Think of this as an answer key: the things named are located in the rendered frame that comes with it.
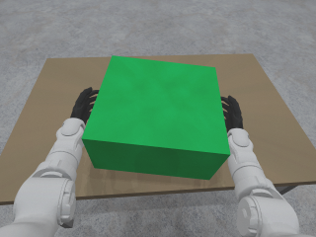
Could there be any left robot forearm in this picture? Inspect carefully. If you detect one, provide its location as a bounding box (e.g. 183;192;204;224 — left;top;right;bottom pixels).
13;118;86;220

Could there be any carton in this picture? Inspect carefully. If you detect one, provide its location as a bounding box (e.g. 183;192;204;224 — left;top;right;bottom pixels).
81;55;231;180

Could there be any right robot hand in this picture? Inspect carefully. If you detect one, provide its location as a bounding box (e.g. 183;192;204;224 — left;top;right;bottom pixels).
220;95;244;133

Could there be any right robot upper arm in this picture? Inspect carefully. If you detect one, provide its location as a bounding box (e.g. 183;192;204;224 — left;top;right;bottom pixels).
236;196;315;237

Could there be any right robot forearm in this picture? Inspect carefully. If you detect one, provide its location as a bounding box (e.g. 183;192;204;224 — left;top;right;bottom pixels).
227;128;299;234

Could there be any table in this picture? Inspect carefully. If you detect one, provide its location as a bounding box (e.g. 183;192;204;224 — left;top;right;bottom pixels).
0;53;316;229

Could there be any left robot upper arm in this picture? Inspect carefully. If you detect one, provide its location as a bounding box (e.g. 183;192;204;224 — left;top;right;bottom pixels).
0;177;76;237

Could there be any left robot hand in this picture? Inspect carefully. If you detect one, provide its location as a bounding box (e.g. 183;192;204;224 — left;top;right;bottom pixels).
70;87;100;125

